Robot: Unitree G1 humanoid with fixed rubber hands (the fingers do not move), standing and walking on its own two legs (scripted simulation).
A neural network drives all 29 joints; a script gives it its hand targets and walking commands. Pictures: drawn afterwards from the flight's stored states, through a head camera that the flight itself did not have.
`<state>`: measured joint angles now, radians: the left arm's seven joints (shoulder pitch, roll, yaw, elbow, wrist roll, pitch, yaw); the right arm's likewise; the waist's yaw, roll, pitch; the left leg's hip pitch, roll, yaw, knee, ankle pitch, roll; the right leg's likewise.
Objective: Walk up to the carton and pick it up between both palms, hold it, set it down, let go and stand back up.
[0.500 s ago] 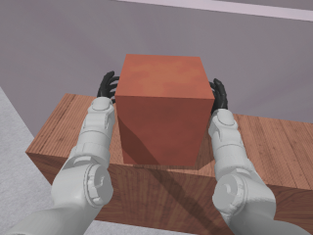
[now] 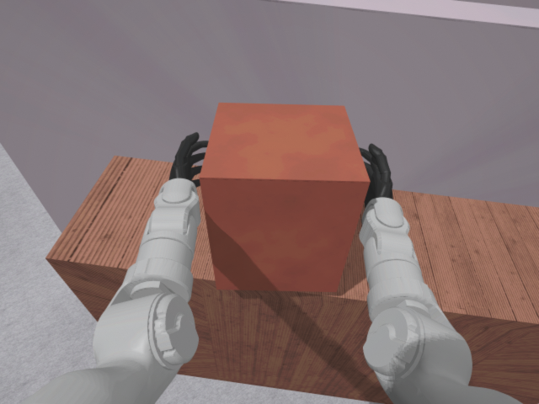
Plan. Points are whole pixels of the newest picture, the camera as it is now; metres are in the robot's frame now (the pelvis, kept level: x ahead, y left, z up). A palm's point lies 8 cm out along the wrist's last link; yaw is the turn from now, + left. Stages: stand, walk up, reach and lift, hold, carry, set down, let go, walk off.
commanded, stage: set down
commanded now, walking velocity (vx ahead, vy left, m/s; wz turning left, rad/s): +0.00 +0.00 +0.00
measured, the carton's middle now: (279, 199) +0.43 -0.01 +0.07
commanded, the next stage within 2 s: none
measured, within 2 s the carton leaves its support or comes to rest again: rests again in 0.44 s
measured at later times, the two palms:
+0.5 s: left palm (185, 186) +0.41 +0.14 +0.11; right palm (375, 202) +0.40 -0.16 +0.10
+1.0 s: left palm (186, 188) +0.41 +0.14 +0.10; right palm (376, 206) +0.40 -0.16 +0.10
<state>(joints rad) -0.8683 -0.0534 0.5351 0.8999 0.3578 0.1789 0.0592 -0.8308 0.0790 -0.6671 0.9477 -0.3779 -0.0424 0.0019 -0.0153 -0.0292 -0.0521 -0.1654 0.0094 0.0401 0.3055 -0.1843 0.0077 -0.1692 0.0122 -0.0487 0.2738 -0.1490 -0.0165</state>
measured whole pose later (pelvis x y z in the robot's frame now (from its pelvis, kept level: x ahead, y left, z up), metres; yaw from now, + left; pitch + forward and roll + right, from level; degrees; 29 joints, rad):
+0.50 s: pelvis +0.00 +0.00 +0.00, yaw +0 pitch +2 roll +0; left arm -0.85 -0.09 0.58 0.87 0.40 0.14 0.04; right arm -0.79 0.11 -0.70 0.89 -0.43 -0.08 0.02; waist -0.01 -0.03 -0.02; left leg -0.15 0.01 0.05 0.29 -0.18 0.01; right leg -0.16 0.00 -0.06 0.27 -0.15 -0.01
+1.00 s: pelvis +0.00 +0.00 +0.00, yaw +0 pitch +2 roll +0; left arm -0.84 -0.12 0.61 0.81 0.44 0.12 0.01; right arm -0.77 0.14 -0.73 0.81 -0.46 -0.08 0.05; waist -0.01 -0.03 0.01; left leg -0.14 0.01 0.07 0.28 -0.17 0.01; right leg -0.15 0.00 -0.07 0.27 -0.15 -0.01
